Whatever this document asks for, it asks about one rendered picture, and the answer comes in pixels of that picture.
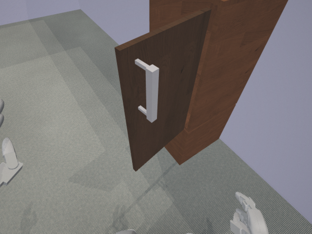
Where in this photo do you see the robot left hand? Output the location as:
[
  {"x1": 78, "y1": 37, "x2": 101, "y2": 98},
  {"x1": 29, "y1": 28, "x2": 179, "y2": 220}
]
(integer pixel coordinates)
[{"x1": 0, "y1": 99, "x2": 23, "y2": 187}]

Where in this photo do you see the robot right hand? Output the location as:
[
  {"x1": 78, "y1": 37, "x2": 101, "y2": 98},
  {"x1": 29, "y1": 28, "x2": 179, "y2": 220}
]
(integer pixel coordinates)
[{"x1": 230, "y1": 192, "x2": 269, "y2": 234}]

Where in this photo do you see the handle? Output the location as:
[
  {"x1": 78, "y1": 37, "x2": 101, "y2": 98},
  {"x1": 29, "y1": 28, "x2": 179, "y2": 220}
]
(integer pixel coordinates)
[{"x1": 135, "y1": 59, "x2": 159, "y2": 123}]

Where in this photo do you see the cupboard door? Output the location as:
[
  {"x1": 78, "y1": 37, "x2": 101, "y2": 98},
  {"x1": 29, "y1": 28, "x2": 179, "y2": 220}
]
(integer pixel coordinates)
[{"x1": 115, "y1": 7, "x2": 212, "y2": 171}]

